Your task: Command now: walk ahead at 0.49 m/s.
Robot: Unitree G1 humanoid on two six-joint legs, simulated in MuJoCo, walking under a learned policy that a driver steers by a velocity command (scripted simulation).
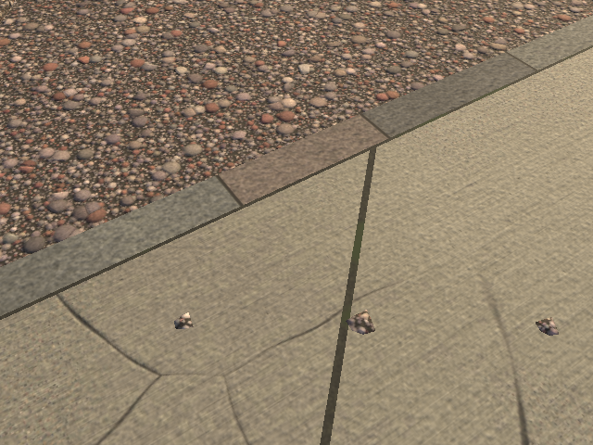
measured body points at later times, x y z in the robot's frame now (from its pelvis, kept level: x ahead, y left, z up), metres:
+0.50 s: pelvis +0.28 -0.08 +0.00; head +0.29 -0.10 +0.45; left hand +0.33 +0.18 -0.12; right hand +0.37 -0.35 -0.14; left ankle +0.28 +0.08 -0.66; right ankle +0.30 -0.17 -0.74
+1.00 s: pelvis +0.55 -0.01 -0.01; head +0.58 +0.00 +0.44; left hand +0.58 +0.25 -0.16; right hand +0.67 -0.28 -0.12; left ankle +0.61 +0.07 -0.74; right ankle +0.45 -0.17 -0.65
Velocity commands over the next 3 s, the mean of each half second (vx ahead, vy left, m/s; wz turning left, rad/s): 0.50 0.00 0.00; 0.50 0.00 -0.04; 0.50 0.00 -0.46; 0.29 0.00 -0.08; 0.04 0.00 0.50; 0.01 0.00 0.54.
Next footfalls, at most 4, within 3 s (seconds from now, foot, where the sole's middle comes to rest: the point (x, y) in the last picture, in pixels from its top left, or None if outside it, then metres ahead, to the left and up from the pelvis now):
0.30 right None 0.34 -0.17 -0.78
0.86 left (269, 389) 0.65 0.07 -0.78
1.44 right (364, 291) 0.93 -0.18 -0.78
1.92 left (325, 213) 1.22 -0.10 -0.78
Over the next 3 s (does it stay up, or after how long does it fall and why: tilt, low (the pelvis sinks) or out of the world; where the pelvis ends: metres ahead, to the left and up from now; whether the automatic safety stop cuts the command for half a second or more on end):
stays up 1.11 -0.10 0.00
